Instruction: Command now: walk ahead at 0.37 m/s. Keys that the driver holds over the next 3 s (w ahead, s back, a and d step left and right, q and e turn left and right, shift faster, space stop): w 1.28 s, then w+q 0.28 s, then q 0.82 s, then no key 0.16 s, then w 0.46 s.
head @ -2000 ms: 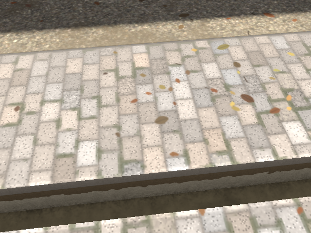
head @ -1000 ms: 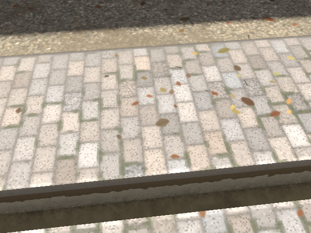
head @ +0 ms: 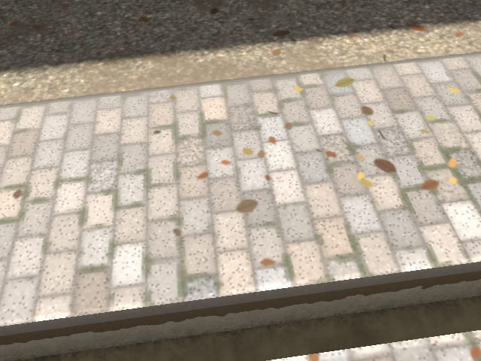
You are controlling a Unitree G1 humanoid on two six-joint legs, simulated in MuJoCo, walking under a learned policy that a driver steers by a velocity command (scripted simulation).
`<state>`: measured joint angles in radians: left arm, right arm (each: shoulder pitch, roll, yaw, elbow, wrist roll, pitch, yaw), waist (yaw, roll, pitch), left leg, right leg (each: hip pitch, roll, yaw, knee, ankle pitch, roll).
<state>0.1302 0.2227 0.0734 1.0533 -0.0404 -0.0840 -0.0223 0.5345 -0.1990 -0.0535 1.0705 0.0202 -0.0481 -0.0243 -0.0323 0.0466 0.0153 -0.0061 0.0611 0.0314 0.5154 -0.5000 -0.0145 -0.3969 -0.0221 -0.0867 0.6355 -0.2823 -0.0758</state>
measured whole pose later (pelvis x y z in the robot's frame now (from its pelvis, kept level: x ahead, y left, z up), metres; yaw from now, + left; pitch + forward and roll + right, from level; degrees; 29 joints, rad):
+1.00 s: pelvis +0.54 -0.03 +0.00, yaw -1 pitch +1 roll +0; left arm -0.03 0.25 0.05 0.82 -0.02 -0.09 -0.05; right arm 0.57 -0.23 -0.07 1.00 0.05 -0.10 -0.03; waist -0.08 -0.03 0.02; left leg 0.26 0.07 0.05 0.11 -0.39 -0.05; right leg -0.83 -0.08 0.03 0.65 0.25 -0.03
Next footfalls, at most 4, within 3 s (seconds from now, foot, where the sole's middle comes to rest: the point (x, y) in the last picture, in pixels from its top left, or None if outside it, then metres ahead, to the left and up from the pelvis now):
0.46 left None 0.37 0.12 -0.76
1.08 right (315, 236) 0.88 -0.20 -0.76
1.74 left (233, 178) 1.14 0.06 -0.76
2.24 right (289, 163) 1.20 -0.15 -0.76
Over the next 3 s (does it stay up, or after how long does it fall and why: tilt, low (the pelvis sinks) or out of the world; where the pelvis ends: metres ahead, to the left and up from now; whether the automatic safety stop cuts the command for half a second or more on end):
stays up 1.14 0.01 0.03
